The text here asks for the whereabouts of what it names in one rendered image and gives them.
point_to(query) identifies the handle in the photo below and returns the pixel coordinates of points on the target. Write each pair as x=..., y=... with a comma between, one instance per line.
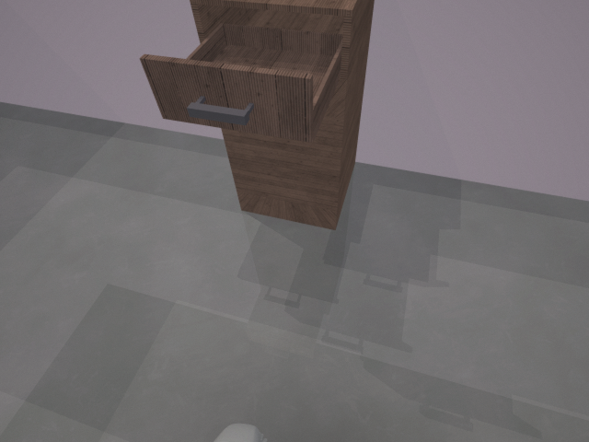
x=221, y=114

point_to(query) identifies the robot left thigh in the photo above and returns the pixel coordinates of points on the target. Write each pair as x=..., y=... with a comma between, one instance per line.
x=240, y=433

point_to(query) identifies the cabinet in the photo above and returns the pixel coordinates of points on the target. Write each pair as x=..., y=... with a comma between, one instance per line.
x=285, y=178

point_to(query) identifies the drawer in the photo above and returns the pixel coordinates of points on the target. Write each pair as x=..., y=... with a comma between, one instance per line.
x=290, y=76

